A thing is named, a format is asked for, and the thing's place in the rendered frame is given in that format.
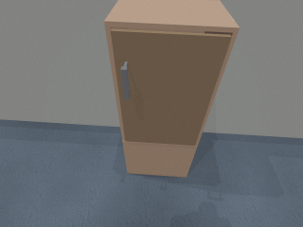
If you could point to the cupboard door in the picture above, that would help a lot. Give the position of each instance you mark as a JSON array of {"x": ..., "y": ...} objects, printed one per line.
[{"x": 172, "y": 77}]

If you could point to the handle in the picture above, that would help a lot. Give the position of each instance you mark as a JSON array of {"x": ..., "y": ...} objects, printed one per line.
[{"x": 125, "y": 80}]

